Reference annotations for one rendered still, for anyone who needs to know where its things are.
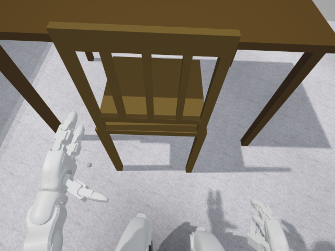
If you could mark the left robot forearm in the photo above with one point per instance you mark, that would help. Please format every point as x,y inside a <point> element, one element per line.
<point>44,222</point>

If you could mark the robot thigh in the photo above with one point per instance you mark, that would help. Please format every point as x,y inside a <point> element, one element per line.
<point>137,235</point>
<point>203,241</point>

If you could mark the table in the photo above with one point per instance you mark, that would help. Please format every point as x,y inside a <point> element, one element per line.
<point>264,25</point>

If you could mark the right robot thigh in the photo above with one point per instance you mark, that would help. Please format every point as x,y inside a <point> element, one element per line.
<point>203,241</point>

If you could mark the robot right hand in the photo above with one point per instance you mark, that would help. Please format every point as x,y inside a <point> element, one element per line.
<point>272,236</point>

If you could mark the robot left hand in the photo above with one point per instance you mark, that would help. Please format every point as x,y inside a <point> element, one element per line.
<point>61,158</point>

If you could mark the chair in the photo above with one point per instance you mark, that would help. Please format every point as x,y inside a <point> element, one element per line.
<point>147,96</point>

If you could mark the left robot thigh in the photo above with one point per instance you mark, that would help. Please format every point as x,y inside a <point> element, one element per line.
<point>137,235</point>

